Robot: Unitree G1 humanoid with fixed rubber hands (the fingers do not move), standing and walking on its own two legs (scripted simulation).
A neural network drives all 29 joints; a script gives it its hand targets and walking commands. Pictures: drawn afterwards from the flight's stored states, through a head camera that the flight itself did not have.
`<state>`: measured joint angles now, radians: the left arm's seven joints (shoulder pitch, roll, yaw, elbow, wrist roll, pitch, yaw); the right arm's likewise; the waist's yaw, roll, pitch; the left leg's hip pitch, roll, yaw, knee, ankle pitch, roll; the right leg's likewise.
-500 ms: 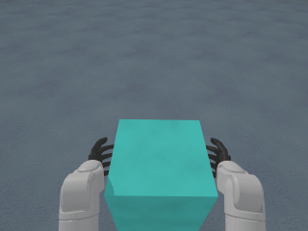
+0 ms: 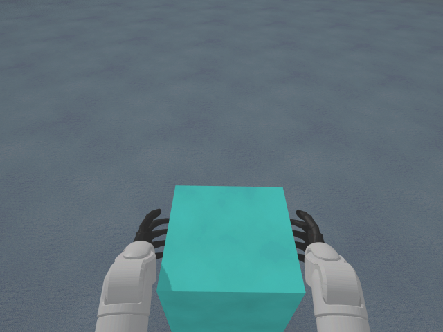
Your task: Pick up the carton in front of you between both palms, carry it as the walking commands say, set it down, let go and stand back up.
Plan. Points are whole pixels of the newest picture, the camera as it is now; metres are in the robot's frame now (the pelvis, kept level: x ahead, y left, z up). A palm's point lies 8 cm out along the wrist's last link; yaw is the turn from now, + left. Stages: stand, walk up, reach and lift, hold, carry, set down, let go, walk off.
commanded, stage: carry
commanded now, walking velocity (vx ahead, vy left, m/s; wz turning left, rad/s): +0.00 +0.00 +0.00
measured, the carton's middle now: (227, 265) +0.28 +0.00 -0.03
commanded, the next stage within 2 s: hold in 0.66 s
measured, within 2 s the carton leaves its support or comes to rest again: neither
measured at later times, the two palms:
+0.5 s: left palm (151, 247) +0.27 +0.14 +0.04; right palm (316, 248) +0.28 -0.16 +0.04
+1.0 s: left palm (169, 245) +0.28 +0.11 +0.04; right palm (341, 274) +0.23 -0.19 +0.04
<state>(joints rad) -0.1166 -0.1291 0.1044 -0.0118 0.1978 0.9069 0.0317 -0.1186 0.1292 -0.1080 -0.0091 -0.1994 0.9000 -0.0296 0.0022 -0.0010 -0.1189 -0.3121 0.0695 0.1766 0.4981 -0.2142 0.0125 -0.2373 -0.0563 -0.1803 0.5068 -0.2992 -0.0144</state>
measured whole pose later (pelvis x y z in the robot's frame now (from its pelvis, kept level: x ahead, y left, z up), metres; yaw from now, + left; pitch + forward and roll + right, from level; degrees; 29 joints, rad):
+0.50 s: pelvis -0.01 -0.01 +0.00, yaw +0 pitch +2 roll +0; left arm -0.18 -0.14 0.15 0.13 0.22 0.74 0.02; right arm -0.18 0.14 -0.16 0.14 -0.23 0.74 -0.02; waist 0.00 0.00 -0.10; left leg -0.33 0.08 0.17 0.51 -0.20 0.00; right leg -0.26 -0.04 -0.18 0.53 -0.30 -0.03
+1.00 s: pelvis -0.03 +0.01 +0.01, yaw -9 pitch -8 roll +0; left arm -0.25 -0.15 0.19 0.22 0.27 0.72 0.00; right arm -0.23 0.14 -0.21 0.21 -0.25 0.71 0.00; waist 0.00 -0.01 0.08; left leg -0.09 0.02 0.03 0.41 -0.18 0.00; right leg -0.08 0.00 -0.04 0.43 -0.21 -0.02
